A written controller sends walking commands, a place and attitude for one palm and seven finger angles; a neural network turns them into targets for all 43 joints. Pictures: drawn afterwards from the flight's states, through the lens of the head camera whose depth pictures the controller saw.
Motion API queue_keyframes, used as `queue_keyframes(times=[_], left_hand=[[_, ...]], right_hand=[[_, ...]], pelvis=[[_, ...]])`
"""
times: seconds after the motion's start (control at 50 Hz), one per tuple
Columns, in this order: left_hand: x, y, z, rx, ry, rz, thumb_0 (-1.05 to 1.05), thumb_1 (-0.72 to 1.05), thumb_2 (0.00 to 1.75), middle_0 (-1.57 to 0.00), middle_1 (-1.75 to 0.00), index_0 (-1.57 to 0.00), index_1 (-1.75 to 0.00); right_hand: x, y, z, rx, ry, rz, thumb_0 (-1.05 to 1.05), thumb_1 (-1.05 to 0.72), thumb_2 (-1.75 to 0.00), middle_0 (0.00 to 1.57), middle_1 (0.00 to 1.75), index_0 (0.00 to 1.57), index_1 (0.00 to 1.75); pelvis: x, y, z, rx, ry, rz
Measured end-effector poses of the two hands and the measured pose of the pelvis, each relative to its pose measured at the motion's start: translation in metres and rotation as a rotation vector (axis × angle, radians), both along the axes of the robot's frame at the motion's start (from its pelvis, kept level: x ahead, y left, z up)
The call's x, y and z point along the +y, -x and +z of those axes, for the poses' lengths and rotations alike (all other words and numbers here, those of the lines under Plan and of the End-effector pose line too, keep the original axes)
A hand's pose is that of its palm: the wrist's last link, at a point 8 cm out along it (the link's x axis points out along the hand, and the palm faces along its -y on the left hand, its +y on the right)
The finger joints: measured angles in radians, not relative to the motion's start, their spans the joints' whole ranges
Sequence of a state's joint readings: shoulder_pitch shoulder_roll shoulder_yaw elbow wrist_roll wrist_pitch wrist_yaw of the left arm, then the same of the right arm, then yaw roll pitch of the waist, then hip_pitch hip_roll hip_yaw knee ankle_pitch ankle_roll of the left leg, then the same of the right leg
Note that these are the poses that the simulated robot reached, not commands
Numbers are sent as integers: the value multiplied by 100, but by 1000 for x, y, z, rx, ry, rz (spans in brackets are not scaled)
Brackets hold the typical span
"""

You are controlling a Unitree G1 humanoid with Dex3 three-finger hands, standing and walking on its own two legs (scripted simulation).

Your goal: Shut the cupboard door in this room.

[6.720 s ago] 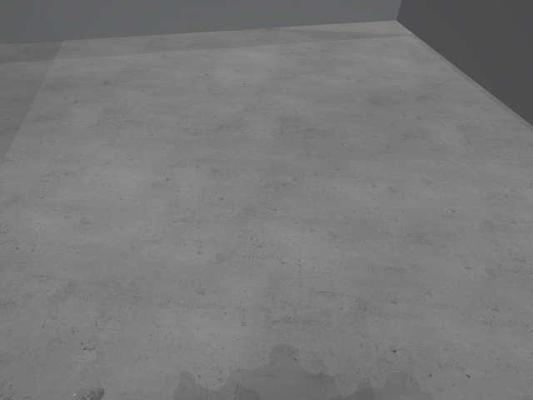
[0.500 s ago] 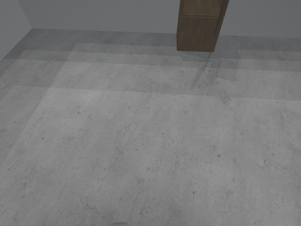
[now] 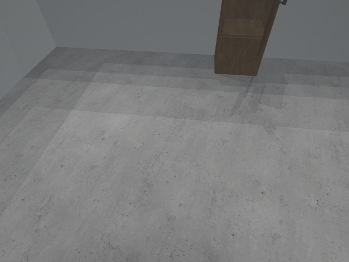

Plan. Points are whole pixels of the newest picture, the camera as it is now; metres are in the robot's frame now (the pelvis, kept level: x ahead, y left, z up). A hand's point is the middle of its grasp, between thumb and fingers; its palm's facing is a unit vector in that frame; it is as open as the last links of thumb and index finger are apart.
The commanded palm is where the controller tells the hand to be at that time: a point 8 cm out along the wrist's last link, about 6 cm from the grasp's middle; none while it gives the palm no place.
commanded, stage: turn or walk to find it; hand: left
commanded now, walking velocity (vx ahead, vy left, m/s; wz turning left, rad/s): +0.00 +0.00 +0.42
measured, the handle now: out of the picture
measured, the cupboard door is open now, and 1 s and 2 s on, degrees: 71 71 71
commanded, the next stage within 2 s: stand and wait in 0.20 s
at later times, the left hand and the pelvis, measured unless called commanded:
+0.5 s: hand out of the picture +0.05 +0.20 -0.17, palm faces +0.06 -0.97 -0.24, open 7.3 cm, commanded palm none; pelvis +0.02 +0.01 +0.00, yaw +2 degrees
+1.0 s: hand out of the picture +0.02 +0.16 -0.18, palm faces +0.19 -0.96 -0.19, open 7.3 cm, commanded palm none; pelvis +0.04 +0.00 +0.00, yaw +8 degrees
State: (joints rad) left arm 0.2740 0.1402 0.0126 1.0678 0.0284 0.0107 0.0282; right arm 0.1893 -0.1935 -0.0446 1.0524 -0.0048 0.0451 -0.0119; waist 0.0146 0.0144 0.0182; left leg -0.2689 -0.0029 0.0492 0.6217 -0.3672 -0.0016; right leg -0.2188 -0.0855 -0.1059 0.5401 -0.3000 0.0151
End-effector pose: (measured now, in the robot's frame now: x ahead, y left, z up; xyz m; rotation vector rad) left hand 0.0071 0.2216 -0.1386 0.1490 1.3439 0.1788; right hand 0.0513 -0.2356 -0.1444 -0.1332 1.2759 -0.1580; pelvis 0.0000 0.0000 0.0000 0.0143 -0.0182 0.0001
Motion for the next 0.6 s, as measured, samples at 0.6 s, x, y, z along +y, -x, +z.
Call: queue_keyframes(times=[0.6], left_hand=[[11, -31, 9, 9, -35, 22, 1, 94, 90, -20, -30, -20, -30]], right_hand=[[46, 39, -12, 185, -98, -2, 1, -91, -90, 20, 30, 20, 30]], pelvis=[[4, -36, 4, 17, -5, 47]])
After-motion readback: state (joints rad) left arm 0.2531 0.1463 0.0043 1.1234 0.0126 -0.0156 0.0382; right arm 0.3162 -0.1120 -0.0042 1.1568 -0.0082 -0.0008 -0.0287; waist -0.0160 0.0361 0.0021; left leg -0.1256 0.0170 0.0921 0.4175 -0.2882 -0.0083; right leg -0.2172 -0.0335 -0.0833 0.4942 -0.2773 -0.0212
